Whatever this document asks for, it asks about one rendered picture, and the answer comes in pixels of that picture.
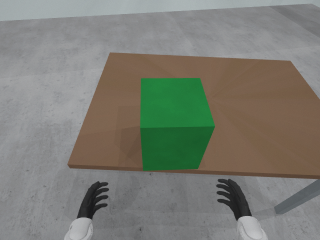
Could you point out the robot right hand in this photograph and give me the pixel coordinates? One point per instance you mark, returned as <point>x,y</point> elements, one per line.
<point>238,203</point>

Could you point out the robot right forearm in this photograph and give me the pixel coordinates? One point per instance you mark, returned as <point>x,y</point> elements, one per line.
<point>249,228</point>

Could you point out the carton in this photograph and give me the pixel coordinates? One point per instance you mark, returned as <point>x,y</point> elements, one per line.
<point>176,123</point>

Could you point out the robot left hand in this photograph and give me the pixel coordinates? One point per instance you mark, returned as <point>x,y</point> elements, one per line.
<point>88,206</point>

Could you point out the table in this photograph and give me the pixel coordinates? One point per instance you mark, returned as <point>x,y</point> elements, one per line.
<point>266,117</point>

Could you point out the robot left forearm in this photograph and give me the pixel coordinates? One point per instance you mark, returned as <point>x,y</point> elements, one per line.
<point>80,229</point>

